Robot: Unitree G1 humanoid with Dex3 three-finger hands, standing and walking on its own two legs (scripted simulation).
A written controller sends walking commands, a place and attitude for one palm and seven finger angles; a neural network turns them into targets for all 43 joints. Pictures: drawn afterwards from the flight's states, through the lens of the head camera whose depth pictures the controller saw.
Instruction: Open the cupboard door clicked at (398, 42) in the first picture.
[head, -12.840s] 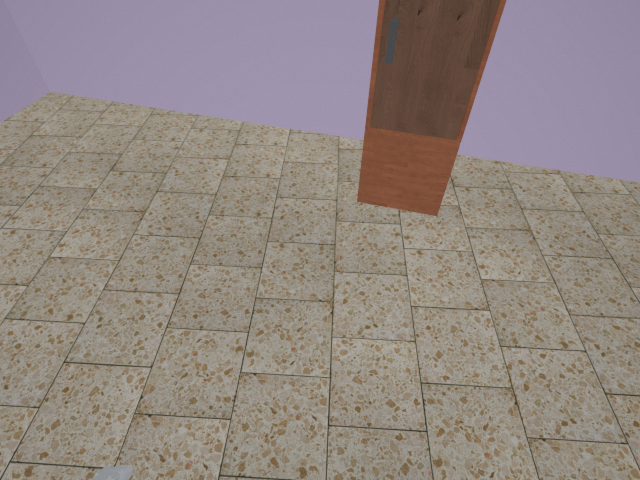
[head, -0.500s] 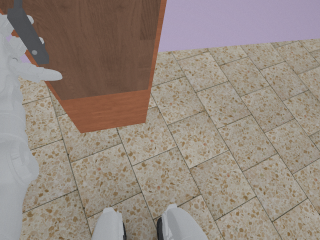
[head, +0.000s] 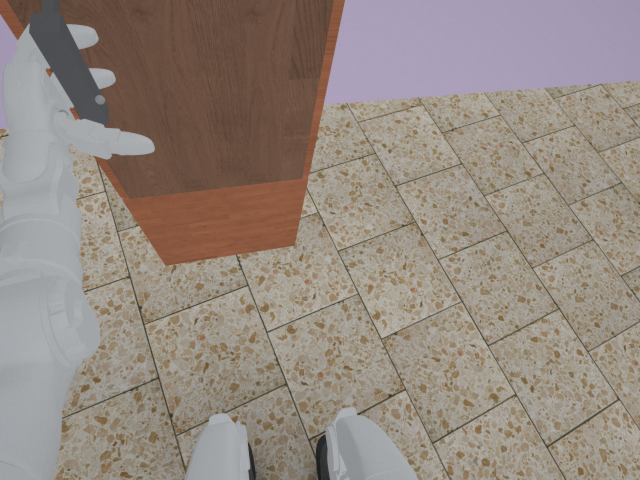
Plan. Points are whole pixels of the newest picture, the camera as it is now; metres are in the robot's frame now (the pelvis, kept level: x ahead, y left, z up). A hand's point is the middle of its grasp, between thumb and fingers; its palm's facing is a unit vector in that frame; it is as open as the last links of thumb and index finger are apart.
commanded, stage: slide the fingers in behind the handle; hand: left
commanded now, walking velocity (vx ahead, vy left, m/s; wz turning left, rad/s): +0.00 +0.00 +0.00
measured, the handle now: (75, 61) +0.59 +0.23 +0.08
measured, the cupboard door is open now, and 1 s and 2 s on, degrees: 0 1 37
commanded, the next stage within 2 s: close the thumb around the handle in 0.30 s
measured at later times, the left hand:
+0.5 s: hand (103, 100) +0.54 +0.20 +0.07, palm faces +0.13 -0.99 -0.01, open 13.8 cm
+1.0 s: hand (102, 103) +0.54 +0.20 +0.07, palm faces +0.14 -0.99 -0.01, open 6.1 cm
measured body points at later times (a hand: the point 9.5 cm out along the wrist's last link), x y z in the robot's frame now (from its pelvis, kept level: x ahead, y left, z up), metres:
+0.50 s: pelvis +0.00 +0.00 +0.00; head +0.15 +0.03 +0.42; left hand +0.53 +0.25 +0.08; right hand -0.03 -0.26 -0.10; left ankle +0.02 +0.10 -0.66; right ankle -0.01 -0.13 -0.66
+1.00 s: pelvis +0.01 -0.01 +0.01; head +0.16 +0.02 +0.43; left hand +0.53 +0.25 +0.08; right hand -0.01 -0.27 -0.10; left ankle +0.02 +0.10 -0.66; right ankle -0.01 -0.13 -0.66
